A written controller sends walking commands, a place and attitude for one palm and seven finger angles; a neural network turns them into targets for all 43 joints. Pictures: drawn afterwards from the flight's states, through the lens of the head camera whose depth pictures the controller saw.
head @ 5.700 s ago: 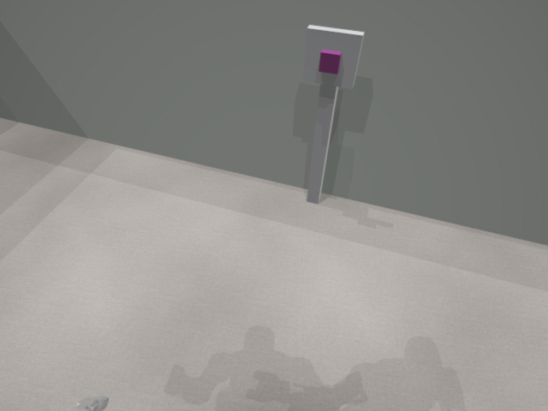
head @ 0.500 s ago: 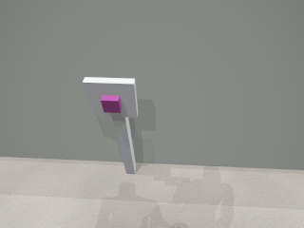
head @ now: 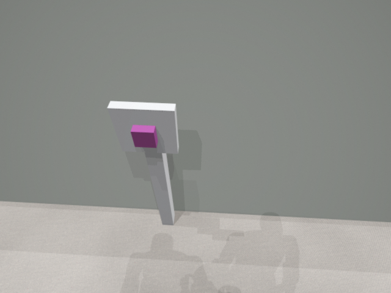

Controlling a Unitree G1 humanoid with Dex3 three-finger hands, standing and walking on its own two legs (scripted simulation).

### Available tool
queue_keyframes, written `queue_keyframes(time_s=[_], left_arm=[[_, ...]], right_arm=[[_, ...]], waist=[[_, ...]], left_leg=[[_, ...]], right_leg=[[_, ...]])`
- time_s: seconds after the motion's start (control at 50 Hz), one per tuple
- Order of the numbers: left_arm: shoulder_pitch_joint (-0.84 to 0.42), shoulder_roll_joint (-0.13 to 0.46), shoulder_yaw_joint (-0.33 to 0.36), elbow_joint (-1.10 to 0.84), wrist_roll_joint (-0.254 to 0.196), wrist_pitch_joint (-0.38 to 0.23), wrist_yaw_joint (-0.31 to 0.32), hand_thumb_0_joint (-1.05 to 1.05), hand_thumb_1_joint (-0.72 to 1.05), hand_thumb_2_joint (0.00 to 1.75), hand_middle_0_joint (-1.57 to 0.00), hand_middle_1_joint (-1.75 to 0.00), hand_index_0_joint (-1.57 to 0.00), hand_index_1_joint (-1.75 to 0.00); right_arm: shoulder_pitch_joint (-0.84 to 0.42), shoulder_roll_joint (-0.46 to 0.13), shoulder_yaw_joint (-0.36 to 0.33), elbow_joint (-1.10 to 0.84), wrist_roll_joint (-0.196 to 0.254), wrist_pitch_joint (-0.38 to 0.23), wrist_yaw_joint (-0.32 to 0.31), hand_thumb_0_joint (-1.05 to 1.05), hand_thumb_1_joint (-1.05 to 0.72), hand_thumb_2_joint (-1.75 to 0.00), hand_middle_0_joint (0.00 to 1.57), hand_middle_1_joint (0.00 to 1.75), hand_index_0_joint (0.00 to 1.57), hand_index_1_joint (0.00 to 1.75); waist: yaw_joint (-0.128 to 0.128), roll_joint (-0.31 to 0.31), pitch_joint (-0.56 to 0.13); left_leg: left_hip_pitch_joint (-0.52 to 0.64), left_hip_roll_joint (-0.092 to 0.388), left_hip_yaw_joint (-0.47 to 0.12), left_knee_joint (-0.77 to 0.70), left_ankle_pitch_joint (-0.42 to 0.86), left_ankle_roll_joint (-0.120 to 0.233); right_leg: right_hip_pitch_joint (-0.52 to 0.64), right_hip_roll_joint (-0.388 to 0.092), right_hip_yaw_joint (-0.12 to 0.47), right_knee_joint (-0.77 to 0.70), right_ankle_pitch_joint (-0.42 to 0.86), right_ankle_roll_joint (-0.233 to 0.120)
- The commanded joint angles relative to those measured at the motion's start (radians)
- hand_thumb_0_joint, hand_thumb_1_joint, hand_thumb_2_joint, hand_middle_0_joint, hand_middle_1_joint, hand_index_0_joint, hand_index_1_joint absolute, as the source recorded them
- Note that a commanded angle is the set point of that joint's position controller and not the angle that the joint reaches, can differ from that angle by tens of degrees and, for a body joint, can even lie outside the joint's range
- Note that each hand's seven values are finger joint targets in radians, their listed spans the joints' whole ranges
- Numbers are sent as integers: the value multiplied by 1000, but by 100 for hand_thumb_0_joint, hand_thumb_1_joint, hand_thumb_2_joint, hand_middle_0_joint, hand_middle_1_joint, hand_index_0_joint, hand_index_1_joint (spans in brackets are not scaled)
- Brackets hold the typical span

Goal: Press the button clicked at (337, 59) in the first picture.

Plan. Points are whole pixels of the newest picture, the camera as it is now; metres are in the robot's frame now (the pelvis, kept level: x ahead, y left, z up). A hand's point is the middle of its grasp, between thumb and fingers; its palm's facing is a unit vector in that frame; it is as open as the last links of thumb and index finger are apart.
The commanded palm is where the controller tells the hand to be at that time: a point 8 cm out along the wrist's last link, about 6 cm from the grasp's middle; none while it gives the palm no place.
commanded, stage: look again from close up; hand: left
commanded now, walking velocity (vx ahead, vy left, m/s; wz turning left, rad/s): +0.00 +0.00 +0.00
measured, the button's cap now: (145, 135) +0.52 +0.19 -0.02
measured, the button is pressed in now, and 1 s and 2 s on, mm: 0 0 0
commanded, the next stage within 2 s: raise the hand and make a fist in 0.04 s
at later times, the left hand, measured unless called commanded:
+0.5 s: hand (112, 287) +0.14 +0.18 -0.05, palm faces -0.04 -1.00 +0.03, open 5.9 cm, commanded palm +0.11 +0.25 -0.06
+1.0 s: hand (87, 292) +0.13 +0.22 -0.05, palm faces +0.03 -1.00 -0.04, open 3.1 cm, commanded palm +0.10 +0.27 -0.05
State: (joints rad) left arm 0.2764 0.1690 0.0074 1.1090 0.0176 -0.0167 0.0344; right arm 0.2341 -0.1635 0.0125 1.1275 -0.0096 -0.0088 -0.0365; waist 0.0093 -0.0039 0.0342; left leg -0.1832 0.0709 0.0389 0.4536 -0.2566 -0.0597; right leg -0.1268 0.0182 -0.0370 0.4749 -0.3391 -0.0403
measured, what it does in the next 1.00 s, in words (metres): lowers itself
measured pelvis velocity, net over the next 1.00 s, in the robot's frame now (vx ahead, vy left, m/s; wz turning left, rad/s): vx -0.08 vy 0.04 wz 0.02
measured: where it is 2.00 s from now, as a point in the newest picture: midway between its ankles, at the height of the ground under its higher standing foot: outside the picture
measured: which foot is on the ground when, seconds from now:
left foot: down 0.00-1.00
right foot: down 0.00-1.00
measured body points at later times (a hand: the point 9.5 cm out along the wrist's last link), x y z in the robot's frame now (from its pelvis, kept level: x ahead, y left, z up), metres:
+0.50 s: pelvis -0.06 +0.02 -0.08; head -0.01 +0.02 +0.36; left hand +0.14 +0.23 -0.05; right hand +0.18 -0.24 -0.12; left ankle -0.01 +0.16 -0.74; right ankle -0.05 -0.09 -0.74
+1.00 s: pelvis -0.08 +0.04 -0.10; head -0.02 +0.05 +0.34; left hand +0.12 +0.28 -0.05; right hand +0.08 -0.18 -0.19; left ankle -0.01 +0.16 -0.74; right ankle -0.05 -0.09 -0.74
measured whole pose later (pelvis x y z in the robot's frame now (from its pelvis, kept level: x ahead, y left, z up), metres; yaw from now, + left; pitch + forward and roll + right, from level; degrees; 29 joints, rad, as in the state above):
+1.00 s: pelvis -0.08 +0.04 -0.10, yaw +1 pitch +14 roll -3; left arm 0.43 0.22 0.12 -0.08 -0.24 -0.37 -0.20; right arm 0.27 -0.19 0.02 0.55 0.02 -0.16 -0.06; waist -0.01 0.04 -0.13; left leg -1.01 0.06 -0.03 1.22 -0.46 0.00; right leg -0.89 -0.01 -0.08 1.18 -0.54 0.00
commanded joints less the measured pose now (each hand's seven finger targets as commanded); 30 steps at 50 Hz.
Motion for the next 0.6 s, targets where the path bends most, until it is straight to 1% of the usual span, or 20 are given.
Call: queue_keyframes(time_s=[0.0, 0.1, 0.12, 0.14, 0.16, 0.18, 0.2, 0.22, 0.24, 0.26, 0.28, 0.3, 0.34, 0.38, 0.42, 0.44, 0.48, 0.52, 0.56, 0.58], left_arm=[[69, 116, 19, -27, -3, -12, 4, 0, 90, 90, -20, -30, -20, -30], [65, 115, 18, -26, -3, -10, 4, 0, 90, 90, -20, -30, -20, -30], [164, 121, 22, 4, 4, -33, 46, 0, 90, 90, -20, -30, -20, -30], [-611, 339, 96, -1551, -212, -269, 20, 0, 90, 90, -23, -33, -23, -33], [-128, 279, 141, -1246, -122, -228, 64, 0, 90, 90, -25, -36, -25, -36], [141, 48, 28, -1064, -157, -104, 93, 0, 90, 90, -28, -39, -28, -39], [64, -29, -16, -1068, -182, -108, 69, 0, 90, 90, -31, -42, -31, -42], [2, 40, 55, -1074, -189, -155, 49, 0, 90, 90, -34, -45, -34, -45], [65, 44, 86, -995, -179, -209, 17, 0, 90, 90, -36, -48, -36, -48], [160, -21, 72, -903, -190, -271, -29, 0, 90, 90, -39, -51, -39, -51], [288, -47, 80, -820, -197, -335, -86, 0, 90, 90, -42, -54, -42, -54], [322, -61, 82, -834, -213, -415, -145, 0, 90, 90, -45, -57, -45, -57], [327, -41, 100, -874, -247, -572, -275, 0, 90, 90, -50, -63, -50, -63], [281, 40, 155, -886, -262, -677, -386, 0, 90, 90, -56, -69, -56, -69], [219, 78, 184, -986, -291, -647, -407, 0, 90, 90, -61, -75, -61, -75], [164, 82, 183, -1049, -306, -619, -397, 0, 90, 90, -64, -78, -64, -78], [67, 112, 181, -1206, -306, -571, -347, 0, 90, 90, -69, -84, -69, -84], [47, 103, 152, -1366, -286, -562, -291, 0, 90, 90, -75, -90, -75, -90], [1, 101, 105, -1500, -250, -566, -246, 0, 90, 90, -81, -96, -81, -96], [-39, 112, 87, -1547, -242, -568, -241, 0, 90, 90, -83, -99, -83, -99]], right_arm=[[49, -91, -20, -26, -3, -13, -1, 0, -90, -90, 20, 30, 20, 30], [57, -89, -20, -22, -3, -12, -1, 0, -90, -90, 20, 30, 20, 30], [-59, -115, -33, -102, 7, -14, 9, 0, -90, -90, 20, 30, 20, 30], [-15, -265, -47, -422, 53, -179, -41, 0, -90, -90, 20, 30, 20, 30], [-50, -183, -49, -362, 25, -258, -77, 0, -90, -90, 20, 30, 20, 30], [-62, -151, -61, -364, 51, -271, -69, 0, -90, -90, 20, 30, 20, 30], [-54, -167, -56, -365, 64, -276, -63, 0, -90, -90, 20, 30, 20, 30], [-57, -196, -84, -409, 50, -286, -61, 0, -90, -90, 20, 30, 20, 30], [-37, -212, -98, -418, 26, -287, -53, 0, -90, -90, 20, 30, 20, 30], [-52, -201, -102, -449, 14, -289, -43, 0, -90, -90, 20, 30, 20, 30], [-74, -189, -111, -483, 18, -294, -24, 0, -90, -90, 20, 30, 20, 30], [-89, -185, -113, -514, 11, -294, -7, 0, -90, -90, 20, 30, 20, 30], [-126, -188, -124, -576, 10, -293, 23, 0, -90, -90, 20, 30, 20, 30], [-131, -191, -132, -628, 17, -288, 46, 0, -90, -90, 20, 30, 20, 30], [-156, -202, -135, -722, 24, -267, 40, 0, -90, -90, 20, 30, 20, 30], [-170, -200, -129, -760, 31, -257, 33, 0, -90, -90, 20, 30, 20, 30], [-152, -198, -118, -801, 32, -237, 17, 0, -90, -90, 20, 30, 20, 30], [-115, -182, -111, -815, 32, -225, 3, 0, -90, -90, 20, 30, 20, 30], [-85, -177, -98, -814, 22, -218, -8, 0, -90, -90, 20, 30, 20, 30], [-79, -179, -90, -808, 17, -219, -15, 0, -90, -90, 20, 30, 20, 30]], waist=[[-2, 3, -4], [-3, -2, 10], [40, -50, 86], [-94, 124, -417], [5, 288, -451], [-8, 219, -283], [-52, 87, -118], [-69, -29, -40], [-76, -128, -71], [-49, -222, -66], [1, -215, -86], [29, -264, -148], [55, -198, -218], [60, -82, -263], [66, -60, -342], [62, -57, -347], [41, 4, -347], [16, 54, -391], [-14, 104, -409], [-36, 80, -404]], left_leg=[[37, 41, -20, -27, 262, 61], [32, 41, -21, -38, 245, 61], [-106, 26, 31, 223, 144, 36], [168, -75, 10, 34, 298, 103], [245, -49, 16, -6, 479, 113], [159, -28, -1, 1, 421, 89], [62, -34, -13, 60, 377, 88], [-27, -47, -28, 114, 301, 90], [-99, -59, -25, 172, 243, 88], [-206, -64, -36, 225, 189, 78], [-286, -73, -30, 271, 166, 65], [-362, -77, -28, 319, 141, 56], [-482, -87, -18, 426, 87, 43], [-568, -92, -10, 532, 48, 41], [-608, -97, 16, 578, -25, 56], [-637, -99, 15, 589, -101, 61], [-644, -82, -12, 596, -168, 72], [-609, -69, -24, 612, -175, 83], [-570, -55, -51, 613, -146, 92], [-581, -49, -67, 624, -145, 96]], right_leg=[[-49, -118, 78, -82, 392, 2], [-55, -116, 80, -89, 368, 3], [-82, -204, 204, -133, 867, 80], [44, -125, 120, -6, 785, 19], [28, -47, 49, 72, 538, -4], [-108, -39, -31, 64, 354, 20], [-191, -39, -52, 43, 355, 35], [-276, -36, -55, 54, 333, 47], [-353, -33, -63, 87, 295, 55], [-413, -30, -73, 154, 264, 60], [-428, -30, -60, 218, 263, 52], [-442, -28, -58, 291, 254, 49], [-499, -30, -24, 406, 219, 34], [-563, -45, 36, 490, 176, 19], [-589, -43, 56, 508, 21, 17], [-622, -44, 81, 485, -113, 23], [-693, -23, 73, 493, -225, 21], [-699, -21, 83, 479, -233, 20], [-734, -6, 38, 516, -154, 14], [-756, 3, 30, 530, -147, 15]])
